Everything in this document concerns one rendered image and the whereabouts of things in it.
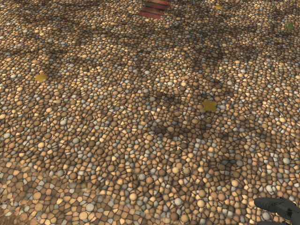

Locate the right robot hand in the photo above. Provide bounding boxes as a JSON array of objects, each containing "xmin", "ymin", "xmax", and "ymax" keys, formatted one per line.
[{"xmin": 254, "ymin": 197, "xmax": 300, "ymax": 225}]

